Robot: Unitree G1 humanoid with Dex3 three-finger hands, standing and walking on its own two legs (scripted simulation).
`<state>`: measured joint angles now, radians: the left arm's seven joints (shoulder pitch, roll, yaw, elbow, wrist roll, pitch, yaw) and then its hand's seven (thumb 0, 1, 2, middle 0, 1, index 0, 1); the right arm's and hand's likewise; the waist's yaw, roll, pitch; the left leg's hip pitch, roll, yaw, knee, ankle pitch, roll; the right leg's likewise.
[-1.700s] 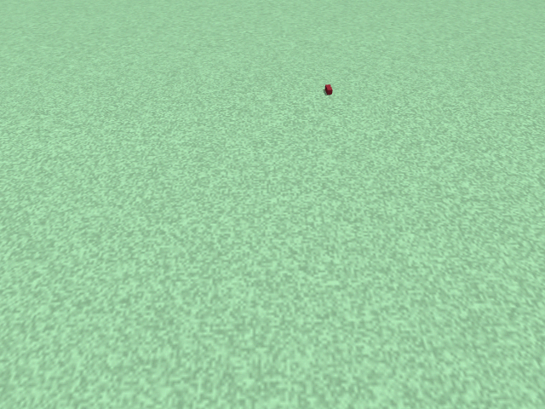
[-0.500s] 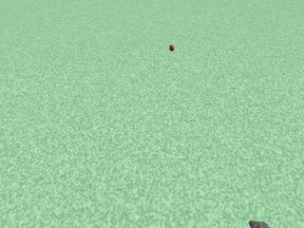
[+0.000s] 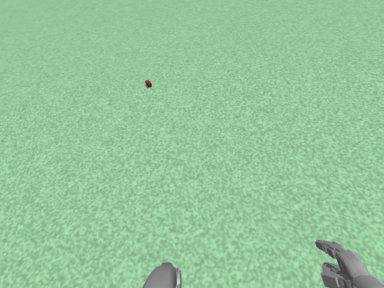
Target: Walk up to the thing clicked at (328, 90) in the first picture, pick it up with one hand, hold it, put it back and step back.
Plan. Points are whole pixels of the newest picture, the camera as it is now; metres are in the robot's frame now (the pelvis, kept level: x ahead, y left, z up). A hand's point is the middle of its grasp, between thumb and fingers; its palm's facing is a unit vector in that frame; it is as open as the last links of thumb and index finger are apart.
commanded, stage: walk up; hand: left
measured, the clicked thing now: (148, 83) +1.99 +0.57 -0.75
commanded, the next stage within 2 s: none
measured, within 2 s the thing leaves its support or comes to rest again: neither
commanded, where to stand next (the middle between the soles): +1.56 +0.76 m, yaw -58 degrees
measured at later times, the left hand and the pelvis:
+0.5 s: hand (99, 155) +0.54 +0.36 -0.11, palm faces -0.36 -0.80 -0.48, open 7.4 cm; pelvis +0.30 +0.13 +0.00, yaw -17 degrees
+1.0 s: hand (90, 123) +0.75 +0.48 -0.14, palm faces -0.43 -0.72 -0.55, open 7.4 cm; pelvis +0.60 +0.20 -0.03, yaw -28 degrees
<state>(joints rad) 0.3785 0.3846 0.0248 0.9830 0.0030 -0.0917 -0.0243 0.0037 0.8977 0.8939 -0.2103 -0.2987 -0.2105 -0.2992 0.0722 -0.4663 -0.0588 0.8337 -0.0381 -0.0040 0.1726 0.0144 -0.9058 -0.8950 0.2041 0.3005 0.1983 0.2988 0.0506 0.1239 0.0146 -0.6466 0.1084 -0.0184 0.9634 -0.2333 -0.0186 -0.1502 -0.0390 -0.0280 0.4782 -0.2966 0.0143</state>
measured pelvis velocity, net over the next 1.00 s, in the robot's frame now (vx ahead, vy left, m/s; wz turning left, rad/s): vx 0.60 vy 0.20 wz -0.48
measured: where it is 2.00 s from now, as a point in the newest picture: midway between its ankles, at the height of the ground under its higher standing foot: (158, 160)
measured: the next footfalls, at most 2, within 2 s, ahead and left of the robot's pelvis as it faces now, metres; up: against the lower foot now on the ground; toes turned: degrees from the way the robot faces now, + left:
left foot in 0.18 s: +0.30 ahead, +0.21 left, +0.00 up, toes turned -4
right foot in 0.60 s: +0.48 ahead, +0.00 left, +0.00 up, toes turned -27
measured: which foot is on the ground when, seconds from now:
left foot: up 0.00-0.16, down 0.18-0.60, up 0.62-1.00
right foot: down 0.00-0.20, up 0.22-0.58, down 0.60-1.00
